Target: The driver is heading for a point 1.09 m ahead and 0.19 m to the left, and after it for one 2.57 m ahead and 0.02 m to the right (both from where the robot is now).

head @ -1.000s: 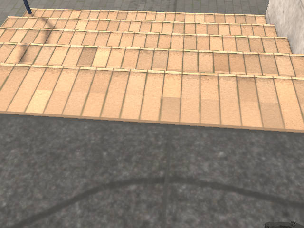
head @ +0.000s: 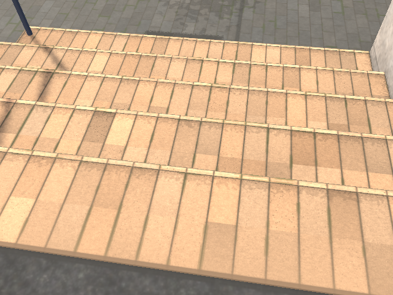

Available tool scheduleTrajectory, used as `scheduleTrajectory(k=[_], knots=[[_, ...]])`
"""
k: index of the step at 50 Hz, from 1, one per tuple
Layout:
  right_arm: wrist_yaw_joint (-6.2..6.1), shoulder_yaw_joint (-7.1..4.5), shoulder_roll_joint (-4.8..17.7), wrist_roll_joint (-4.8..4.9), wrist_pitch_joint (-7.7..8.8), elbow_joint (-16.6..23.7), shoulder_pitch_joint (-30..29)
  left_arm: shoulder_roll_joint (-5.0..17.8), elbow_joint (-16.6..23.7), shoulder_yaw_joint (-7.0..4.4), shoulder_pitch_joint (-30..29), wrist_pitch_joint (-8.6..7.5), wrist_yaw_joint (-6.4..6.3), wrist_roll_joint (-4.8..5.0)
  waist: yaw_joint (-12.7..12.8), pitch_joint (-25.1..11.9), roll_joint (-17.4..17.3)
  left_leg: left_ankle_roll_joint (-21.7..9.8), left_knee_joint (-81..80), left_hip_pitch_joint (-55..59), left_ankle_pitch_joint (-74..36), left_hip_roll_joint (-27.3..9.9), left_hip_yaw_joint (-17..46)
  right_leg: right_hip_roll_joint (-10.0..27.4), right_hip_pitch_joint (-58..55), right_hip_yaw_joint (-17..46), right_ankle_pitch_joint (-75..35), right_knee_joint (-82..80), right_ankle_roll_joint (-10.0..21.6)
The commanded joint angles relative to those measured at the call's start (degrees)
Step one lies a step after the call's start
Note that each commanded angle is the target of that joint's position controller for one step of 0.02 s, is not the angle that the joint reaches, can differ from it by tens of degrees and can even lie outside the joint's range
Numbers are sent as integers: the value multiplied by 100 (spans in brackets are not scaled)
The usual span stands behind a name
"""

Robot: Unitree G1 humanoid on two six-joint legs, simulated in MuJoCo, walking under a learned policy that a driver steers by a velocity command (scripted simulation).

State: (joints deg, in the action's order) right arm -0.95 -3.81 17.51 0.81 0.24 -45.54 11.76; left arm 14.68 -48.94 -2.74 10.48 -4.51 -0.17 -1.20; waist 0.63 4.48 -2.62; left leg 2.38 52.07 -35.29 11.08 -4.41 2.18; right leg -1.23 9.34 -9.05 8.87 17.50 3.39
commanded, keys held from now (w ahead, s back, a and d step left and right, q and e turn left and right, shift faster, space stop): q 0.04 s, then w+q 0.32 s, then w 0.64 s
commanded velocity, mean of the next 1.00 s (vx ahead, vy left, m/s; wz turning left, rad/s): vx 0.40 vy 0.00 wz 0.31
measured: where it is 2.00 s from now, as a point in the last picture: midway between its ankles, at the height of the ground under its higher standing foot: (164, 187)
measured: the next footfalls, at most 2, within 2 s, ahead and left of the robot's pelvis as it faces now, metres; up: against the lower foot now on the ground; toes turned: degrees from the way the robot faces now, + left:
left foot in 0.24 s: +0.16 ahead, +0.14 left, +0.00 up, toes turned +12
right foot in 0.72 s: +0.51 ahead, +0.00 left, +0.00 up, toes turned +17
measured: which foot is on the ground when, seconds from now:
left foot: up 0.00-0.22, down 0.24-0.74, up 0.76-1.00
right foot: down 0.00-0.26, up 0.28-0.70, down 0.72-1.00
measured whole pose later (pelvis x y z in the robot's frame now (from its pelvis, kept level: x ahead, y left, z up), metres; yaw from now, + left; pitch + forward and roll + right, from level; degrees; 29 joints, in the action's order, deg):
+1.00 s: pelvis +0.46 +0.08 +0.00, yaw +18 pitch +1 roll -1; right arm -0.8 -3.3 16.5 0.4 3.2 -40.9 11.7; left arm 14.2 -51.4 -2.8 18.7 -5.2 1.5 0.0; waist 3.1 1.1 -2.6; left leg -0.2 53.0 -37.7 8.7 -6.8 3.0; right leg -4.2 7.4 -2.1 9.9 16.1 3.9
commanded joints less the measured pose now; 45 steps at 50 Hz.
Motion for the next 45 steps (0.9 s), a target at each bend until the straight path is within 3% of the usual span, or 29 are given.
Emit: scheduleTrajectory(k=[1,4,7,9,11,12,13,14,15,16,17,18,20,23,25,28,31,33,35,36,37,38,39,40,41,43,45], knots=[[93,-47,186,-24,-8,391,215,936,367,-210,-449,31,-147,43,-99,-704,742,0,-665,758,-723,-94,-137,1540,-89,181,-3166,-450,864],[197,-87,248,4,-68,668,-186,1122,258,-280,-271,180,-151,121,56,-656,638,-151,-1069,635,-491,-120,-203,1819,-513,243,-2305,-370,858],[260,-142,355,29,-159,915,-514,1270,215,-362,-136,255,-107,210,119,-372,617,-384,-1189,329,355,-141,-245,2151,-856,500,-961,-363,822],[292,-159,367,39,-150,1018,-586,1310,210,-405,-67,279,-90,262,102,-282,637,-533,-1348,269,796,-74,-394,2238,-1135,548,-884,-118,708],[291,-246,417,56,-85,874,-19,1302,249,-419,-229,306,-84,310,-280,-568,504,-781,-2140,1433,513,343,-811,1887,-857,73,-1802,897,415],[226,-438,775,84,-62,596,837,1085,281,-362,-227,292,-78,270,-597,-1037,136,-1049,-2434,2797,166,476,-582,1441,-201,-302,-2061,2253,141],[105,-680,1654,94,-37,524,1448,731,692,-239,-494,196,-53,116,-666,-1288,-1218,-1971,-2837,4382,-17,-844,2028,544,2106,-592,-364,4429,-396],[163,-580,1555,32,96,702,1459,581,842,-146,-785,12,12,53,-706,-1687,-1351,-2667,-3635,5156,212,-1536,4067,-176,3648,730,2673,5460,-478],[205,-426,1076,27,209,727,1294,903,870,-230,-960,-134,140,243,-730,-1388,-725,-2480,-3667,5082,192,-1521,3490,189,4133,1251,2472,5691,-352],[206,-355,842,57,270,767,1082,928,833,-231,-911,-207,206,306,-545,-1110,-398,-2208,-3590,4634,137,-1295,2810,438,4015,1272,1980,5351,-225],[196,-317,726,97,268,796,790,946,761,-256,-894,-232,200,208,-366,-763,6,-1973,-3630,4080,-171,-1086,2300,611,3795,1217,1588,4831,-225],[154,-254,605,88,273,861,554,986,702,-292,-875,-218,179,124,-236,-602,-36,-1827,-3743,3630,-575,-911,1945,722,3423,1207,1200,4337,-272],[69,-242,680,-10,285,944,416,824,611,-263,-722,-157,198,98,-113,-614,-143,-1769,-3913,3249,-1362,-711,1515,612,2950,1018,567,3920,-453],[-30,-272,794,-3,304,833,638,522,673,-137,-1030,-108,184,111,-242,-474,-94,-1613,-4032,2999,-1602,-491,960,513,2677,933,-290,2738,-646],[-52,-277,826,-6,302,737,795,437,737,-81,-1273,-116,211,145,-381,-371,-255,-1490,-4053,2894,-1353,-411,771,427,2456,914,-866,2038,-668],[-26,-279,851,0,319,562,1046,530,851,-76,-1581,-144,251,195,-545,-163,-318,-1437,-4076,2901,-903,-565,864,363,2329,941,-1232,1536,-590],[-27,-279,832,26,313,412,1121,657,925,-104,-1621,-200,301,204,-491,-21,-372,-1386,-3890,3319,-1051,-841,1039,375,2455,1031,-967,1249,-358],[-40,-291,850,29,287,360,1093,762,880,-149,-1388,-226,327,188,-354,-65,-457,-1296,-3660,3570,-1536,-948,1089,329,2232,971,-651,1155,-188],[-52,-266,818,16,229,375,946,970,617,-295,-485,-238,288,162,136,-608,-401,-1095,-2592,3553,-3130,-623,791,26,959,660,-598,949,70],[-62,-174,626,-35,203,428,958,1201,429,-387,408,-232,257,108,514,-1316,-184,-902,-1313,2941,-2890,-311,534,433,-465,1062,-733,1146,349],[-51,-33,178,-63,258,532,1608,1704,328,-509,1189,-207,235,42,436,-2296,1097,-450,919,998,-803,487,224,1820,-2595,3347,5,1055,1199],[-40,3,173,48,344,520,1650,1432,173,-434,1390,-188,298,176,477,-2520,1944,-357,1998,-171,2196,957,649,2303,-3041,5340,1467,-102,1568],[-14,-114,645,183,395,598,1150,1103,212,-327,976,-182,291,257,496,-1565,1331,-444,2462,-766,1957,576,790,2190,-2380,4848,2260,-282,1291],[-7,-110,703,180,425,712,671,908,315,-260,580,-142,260,193,421,-1014,896,-528,2391,-807,1485,271,547,2002,-1609,4080,2028,-303,1082],[-7,-111,647,69,442,758,416,766,343,-198,301,-117,252,123,264,-585,565,-546,2011,-661,1079,37,408,1749,-830,3492,1497,-459,986],[11,-131,519,9,390,687,604,612,378,-137,46,-147,226,32,-31,-476,804,-508,1488,-97,605,-247,400,1425,-101,2891,765,-699,938],[11,-90,338,3,329,601,736,663,295,-152,148,-184,201,85,-114,-453,813,-408,1159,-16,474,-294,272,1317,115,2468,227,-880,1025]])
Velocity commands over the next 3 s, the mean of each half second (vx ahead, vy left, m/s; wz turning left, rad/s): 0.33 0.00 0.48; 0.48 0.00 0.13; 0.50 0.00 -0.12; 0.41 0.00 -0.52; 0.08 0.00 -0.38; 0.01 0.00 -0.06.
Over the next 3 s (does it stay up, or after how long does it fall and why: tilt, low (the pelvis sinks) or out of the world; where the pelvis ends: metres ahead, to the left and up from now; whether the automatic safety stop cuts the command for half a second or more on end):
stays up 1.17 0.21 -0.15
